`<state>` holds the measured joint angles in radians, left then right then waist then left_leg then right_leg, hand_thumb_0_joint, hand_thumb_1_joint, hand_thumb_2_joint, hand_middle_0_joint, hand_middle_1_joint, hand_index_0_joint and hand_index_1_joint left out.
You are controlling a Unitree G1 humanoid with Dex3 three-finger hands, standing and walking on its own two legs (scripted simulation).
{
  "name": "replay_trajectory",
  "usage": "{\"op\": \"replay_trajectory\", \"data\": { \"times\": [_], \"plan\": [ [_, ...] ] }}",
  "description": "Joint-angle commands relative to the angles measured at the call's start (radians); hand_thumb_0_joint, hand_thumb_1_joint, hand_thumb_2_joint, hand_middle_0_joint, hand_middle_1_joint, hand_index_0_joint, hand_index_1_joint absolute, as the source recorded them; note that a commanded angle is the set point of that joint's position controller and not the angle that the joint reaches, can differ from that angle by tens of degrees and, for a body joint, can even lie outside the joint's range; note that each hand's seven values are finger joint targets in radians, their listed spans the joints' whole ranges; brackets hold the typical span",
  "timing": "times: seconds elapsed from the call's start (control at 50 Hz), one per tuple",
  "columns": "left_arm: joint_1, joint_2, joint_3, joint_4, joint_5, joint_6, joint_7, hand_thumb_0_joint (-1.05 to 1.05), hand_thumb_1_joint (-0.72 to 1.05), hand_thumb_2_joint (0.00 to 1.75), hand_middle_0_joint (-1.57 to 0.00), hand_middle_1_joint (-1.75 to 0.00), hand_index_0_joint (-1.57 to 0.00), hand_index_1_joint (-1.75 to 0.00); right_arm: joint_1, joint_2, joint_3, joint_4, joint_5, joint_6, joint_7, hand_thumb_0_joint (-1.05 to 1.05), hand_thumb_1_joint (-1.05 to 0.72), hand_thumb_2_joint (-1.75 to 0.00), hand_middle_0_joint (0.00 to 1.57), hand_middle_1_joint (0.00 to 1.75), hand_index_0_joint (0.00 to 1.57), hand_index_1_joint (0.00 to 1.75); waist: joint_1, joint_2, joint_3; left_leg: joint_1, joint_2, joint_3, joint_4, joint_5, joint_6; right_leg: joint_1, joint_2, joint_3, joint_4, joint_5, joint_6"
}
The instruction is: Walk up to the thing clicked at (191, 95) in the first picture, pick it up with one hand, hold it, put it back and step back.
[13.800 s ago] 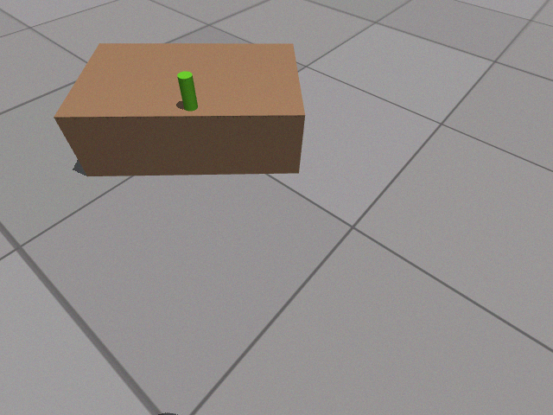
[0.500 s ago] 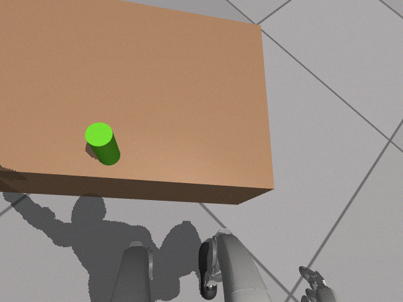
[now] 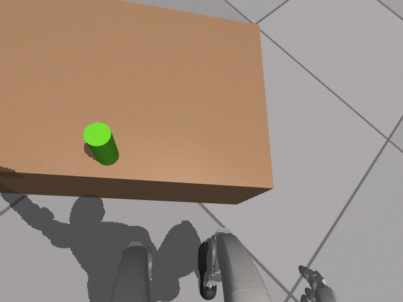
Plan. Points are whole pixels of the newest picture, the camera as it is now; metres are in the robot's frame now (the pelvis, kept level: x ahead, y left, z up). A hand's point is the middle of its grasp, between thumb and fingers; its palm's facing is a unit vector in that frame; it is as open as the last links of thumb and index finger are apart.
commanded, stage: go down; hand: left
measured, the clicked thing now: (103, 145) +0.47 +0.19 -0.22
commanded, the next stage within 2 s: approach in 1.32 s
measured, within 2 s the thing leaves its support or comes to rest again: neither
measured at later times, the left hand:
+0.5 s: hand out of the picture +0.43 +0.39 +0.07, palm faces +0.16 -0.99 +0.00, open 17.1 cm
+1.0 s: hand out of the picture +0.43 +0.39 +0.07, palm faces +0.17 -0.99 +0.02, open 17.1 cm
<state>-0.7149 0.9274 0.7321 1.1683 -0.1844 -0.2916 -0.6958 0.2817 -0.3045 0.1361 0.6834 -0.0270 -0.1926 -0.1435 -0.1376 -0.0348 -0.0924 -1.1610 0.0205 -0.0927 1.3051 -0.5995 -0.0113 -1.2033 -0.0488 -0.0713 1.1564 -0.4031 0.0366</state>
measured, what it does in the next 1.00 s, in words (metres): stands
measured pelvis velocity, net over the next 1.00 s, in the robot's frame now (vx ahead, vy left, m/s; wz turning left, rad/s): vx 0.00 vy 0.00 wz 0.00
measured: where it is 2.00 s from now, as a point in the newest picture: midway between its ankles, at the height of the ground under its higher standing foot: (173, 294)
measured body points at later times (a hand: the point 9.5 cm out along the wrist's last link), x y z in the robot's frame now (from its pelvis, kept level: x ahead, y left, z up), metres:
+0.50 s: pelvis +0.00 +0.00 +0.00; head +0.18 +0.05 +0.41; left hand +0.41 +0.45 +0.07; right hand +0.08 -0.28 -0.09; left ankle +0.00 +0.12 -0.62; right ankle +0.07 -0.15 -0.62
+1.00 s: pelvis +0.00 +0.00 +0.00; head +0.18 +0.05 +0.41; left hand +0.41 +0.45 +0.07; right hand +0.07 -0.28 -0.10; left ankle +0.00 +0.12 -0.62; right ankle +0.07 -0.15 -0.62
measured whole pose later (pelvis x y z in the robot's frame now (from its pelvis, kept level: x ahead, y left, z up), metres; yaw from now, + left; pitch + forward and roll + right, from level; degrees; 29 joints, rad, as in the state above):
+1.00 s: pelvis +0.00 +0.00 +0.00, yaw +0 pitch +27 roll -5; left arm -0.74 0.95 0.77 1.17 -0.22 -0.30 -0.71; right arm 0.29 -0.31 0.15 0.69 -0.03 -0.19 -0.14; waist -0.14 -0.03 -0.09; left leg -1.19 0.02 -0.10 1.32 -0.60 -0.02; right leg -1.23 -0.05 -0.08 1.17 -0.41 0.03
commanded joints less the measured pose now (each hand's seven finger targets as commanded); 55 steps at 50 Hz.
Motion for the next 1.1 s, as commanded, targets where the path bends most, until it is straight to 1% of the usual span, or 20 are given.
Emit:
{"op": "replay_trajectory", "data": {
  "times": [0.0, 0.06, 0.12, 0.16, 0.18, 0.24, 0.34, 0.36, 0.42, 0.5, 0.6, 0.66, 0.74, 0.82, 0.86, 0.88, 0.9, 0.94, 1.02, 1.08],
  "plan": [
    [-0.228, 0.446, 0.075, -0.2, -0.034, -0.062, 0.004, 0.0, -0.43, 0.06, -0.04, -0.03, -0.03, -0.04, 0.15, -0.213, -0.072, -0.044, 0.002, -0.02, -0.021, 0.0, -0.9, -0.9, 0.2, 0.3, 0.2, 0.3, 0.053, 0.289, -0.505, 0.329, -0.017, 0.006, -0.203, 0.442, -0.008, 0.291, 0.037, 0.013, -0.078, 0.186, -0.069],
    [-0.239, 0.446, 0.077, -0.22, -0.039, -0.065, -0.006, 0.0, -0.44, 0.07, -0.04, -0.03, -0.03, -0.04, 0.162, -0.22, -0.076, -0.042, -0.001, -0.02, -0.019, 0.0, -0.9, -0.9, 0.2, 0.3, 0.2, 0.3, 0.047, 0.3, -0.536, 0.377, -0.013, -0.004, -0.193, 0.527, -0.013, 0.278, 0.037, 0.008, -0.069, 0.223, -0.07],
    [-0.251, 0.423, 0.064, -0.234, -0.048, -0.063, -0.014, 0.0, -0.45, 0.06, -0.05, -0.04, -0.03, -0.05, 0.164, -0.218, -0.077, -0.046, -0.003, -0.022, -0.02, 0.0, -0.9, -0.9, 0.2, 0.3, 0.2, 0.3, 0.039, 0.278, -0.544, 0.358, -0.017, 0.009, -0.185, 0.515, -0.005, 0.322, 0.034, 0.021, -0.079, 0.242, -0.067],
    [-0.255, 0.392, 0.05, -0.212, -0.055, -0.061, -0.02, 0.0, -0.44, 0.06, -0.04, -0.03, -0.03, -0.04, 0.168, -0.215, -0.075, -0.037, -0.004, -0.024, -0.024, 0.0, -0.9, -0.9, 0.2, 0.3, 0.2, 0.3, 0.02, 0.267, -0.543, 0.365, -0.015, 0.008, -0.172, 0.539, -0.004, 0.307, 0.035, 0.019, -0.08, 0.265, -0.064],
    [-0.273, 0.421, 0.06, -0.223, -0.052, -0.06, -0.018, 0.0, -0.45, 0.05, -0.05, -0.03, -0.03, -0.04, 0.168, -0.219, -0.077, -0.037, -0.003, -0.024, -0.024, 0.0, -0.9, -0.9, 0.2, 0.3, 0.2, 0.3, 0.028, 0.283, -0.529, 0.348, -0.018, 0.008, -0.178, 0.516, -0.005, 0.301, 0.033, 0.02, -0.081, 0.244, -0.066],
    [-0.274, 0.422, 0.062, -0.213, -0.049, -0.061, -0.01, 0.0, -0.44, 0.06, -0.04, -0.03, -0.03, -0.04, 0.164, -0.219, -0.08, -0.034, 0.001, -0.022, -0.023, 0.0, -0.9, -0.9, 0.2, 0.3, 0.2, 0.3, 0.037, 0.272, -0.499, 0.333, -0.018, 0.006, -0.192, 0.444, -0.006, 0.275, 0.037, 0.018, -0.087, 0.187, -0.069],
    [-0.244, 0.459, 0.091, -0.179, -0.049, -0.068, -0.007, 0.0, -0.43, 0.06, -0.04, -0.03, -0.03, -0.04, 0.157, -0.215, -0.067, -0.039, 0.0, -0.02, -0.022, 0.0, -0.9, -0.9, 0.2, 0.3, 0.2, 0.3, 0.051, 0.263, -0.496, 0.304, -0.021, 0.007, -0.189, 0.462, -0.004, 0.303, 0.037, 0.015, -0.077, 0.207, -0.069],
    [-0.244, 0.439, 0.082, -0.175, -0.051, -0.07, -0.011, 0.0, -0.42, 0.07, -0.04, -0.03, -0.03, -0.04, 0.152, -0.213, -0.067, -0.043, 0.0, -0.02, -0.021, 0.0, -0.9, -0.9, 0.2, 0.3, 0.2, 0.3, 0.047, 0.258, -0.493, 0.298, -0.02, 0.009, -0.185, 0.447, -0.002, 0.296, 0.037, 0.018, -0.076, 0.198, -0.069],
    [-0.263, 0.45, 0.084, -0.215, -0.054, -0.076, -0.017, 0.0, -0.43, 0.06, -0.05, -0.03, -0.03, -0.04, 0.16, -0.216, -0.069, -0.04, -0.003, -0.021, -0.02, 0.0, -0.91, -0.9, 0.2, 0.3, 0.2, 0.3, 0.045, 0.303, -0.528, 0.332, -0.019, 0.006, -0.184, 0.49, -0.008, 0.295, 0.034, 0.015, -0.07, 0.22, -0.069],
    [-0.285, 0.438, 0.081, -0.238, -0.068, -0.072, -0.023, 0.0, -0.43, 0.05, -0.05, -0.03, -0.04, -0.04, 0.161, -0.224, -0.076, -0.044, 0.001, -0.022, -0.023, 0.0, -0.9, -0.9, 0.2, 0.3, 0.2, 0.3, 0.032, 0.287, -0.558, 0.372, -0.016, 0.005, -0.183, 0.502, -0.007, 0.299, 0.037, 0.018, -0.075, 0.226, -0.068],
    [-0.287, 0.421, 0.07, -0.19, -0.07, -0.064, -0.02, 0.0, -0.46, 0.06, -0.04, -0.04, -0.03, -0.05, 0.165, -0.22, -0.07, -0.031, 0.001, -0.025, -0.027, 0.0, -0.9, -0.9, 0.2, 0.3, 0.2, 0.3, 0.021, 0.279, -0.502, 0.336, -0.015, -0.002, -0.173, 0.481, -0.006, 0.251, 0.038, 0.012, -0.068, 0.205, -0.069],
    [-0.297, 0.441, 0.075, -0.189, -0.06, -0.063, -0.011, 0.0, -0.44, 0.06, -0.04, -0.04, -0.03, -0.04, 0.156, -0.217, -0.07, -0.039, 0.003, -0.021, -0.027, 0.0, -0.9, -0.9, 0.2, 0.3, 0.2, 0.3, 0.038, 0.263, -0.48, 0.281, -0.021, 0.012, -0.188, 0.393, 0.0, 0.285, 0.037, 0.024, -0.081, 0.17, -0.069],
    [-0.281, 0.463, 0.094, -0.179, -0.055, -0.062, -0.004, 0.0, -0.44, 0.06, -0.04, -0.03, -0.03, -0.04, 0.157, -0.216, -0.065, -0.043, 0.0, -0.019, -0.021, 0.0, -0.9, -0.9, 0.2, 0.3, 0.2, 0.3, 0.048, 0.281, -0.502, 0.301, -0.02, 0.006, -0.181, 0.447, -0.004, 0.271, 0.036, 0.014, -0.071, 0.191, -0.069],
    [-0.273, 0.462, 0.096, -0.195, -0.053, -0.066, -0.013, 0.0, -0.45, 0.05, -0.05, -0.03, -0.04, -0.04, 0.165, -0.216, -0.064, -0.044, -0.003, -0.017, -0.022, 0.0, -0.91, -0.9, 0.2, 0.3, 0.2, 0.3, 0.037, 0.278, -0.555, 0.324, -0.019, 0.009, -0.167, 0.505, -0.002, 0.314, 0.035, 0.018, -0.07, 0.247, -0.066],
    [-0.296, 0.457, 0.088, -0.232, -0.058, -0.067, -0.014, 0.0, -0.44, 0.06, -0.05, -0.04, -0.04, -0.04, 0.164, -0.22, -0.069, -0.048, -0.001, -0.017, -0.021, 0.0, -0.9, -0.9, 0.2, 0.3, 0.2, 0.3, 0.041, 0.293, -0.555, 0.345, -0.018, 0.01, -0.177, 0.489, -0.004, 0.307, 0.036, 0.021, -0.072, 0.226, -0.068],
    [-0.294, 0.435, 0.074, -0.213, -0.058, -0.064, -0.015, 0.0, -0.44, 0.06, -0.05, -0.04, -0.04, -0.05, 0.167, -0.219, -0.072, -0.044, -0.002, -0.018, -0.021, 0.0, -0.9, -0.9, 0.2, 0.3, 0.2, 0.3, 0.026, 0.287, -0.545, 0.337, -0.018, 0.011, -0.175, 0.48, -0.003, 0.307, 0.036, 0.021, -0.077, 0.223, -0.067],
    [-0.278, 0.441, 0.086, -0.198, -0.057, -0.063, -0.014, 0.0, -0.45, 0.06, -0.04, -0.04, -0.04, -0.04, 0.169, -0.219, -0.071, -0.039, 0.0, -0.019, -0.023, 0.0, -0.9, -0.9, 0.2, 0.3, 0.2, 0.3, 0.029, 0.286, -0.533, 0.34, -0.016, 0.004, -0.176, 0.482, -0.007, 0.281, 0.039, 0.012, -0.073, 0.214, -0.068],
    [-0.29, 0.424, 0.07, -0.194, -0.065, -0.063, -0.013, 0.0, -0.45, 0.05, -0.05, -0.04, -0.04, -0.04, 0.163, -0.222, -0.071, -0.039, -0.001, -0.021, -0.023, 0.0, -0.9, -0.9, 0.2, 0.3, 0.2, 0.3, 0.022, 0.287, -0.518, 0.34, -0.014, 0.002, -0.172, 0.474, -0.006, 0.26, 0.039, 0.014, -0.071, 0.201, -0.069],
    [-0.295, 0.455, 0.089, -0.205, -0.064, -0.068, -0.003, 0.0, -0.45, 0.06, -0.04, -0.05, -0.04, -0.05, 0.155, -0.211, -0.067, -0.04, 0.003, -0.019, -0.025, 0.0, -0.9, -0.9, 0.2, 0.3, 0.2, 0.3, 0.037, 0.25, -0.495, 0.246, -0.024, 0.021, -0.179, 0.367, 0.007, 0.323, 0.036, 0.032, -0.086, 0.176, -0.065],
    [-0.281, 0.467, 0.092, -0.204, -0.051, -0.065, 0.003, 0.0, -0.46, 0.06, -0.05, -0.05, -0.04, -0.05, 0.157, -0.213, -0.068, -0.043, 0.002, -0.017, -0.024, 0.0, -0.9, -0.9, 0.2, 0.3, 0.2, 0.3, 0.045, 0.272, -0.519, 0.28, -0.023, 0.021, -0.184, 0.395, 0.003, 0.329, 0.036, 0.029, -0.083, 0.188, -0.066]
  ]
}}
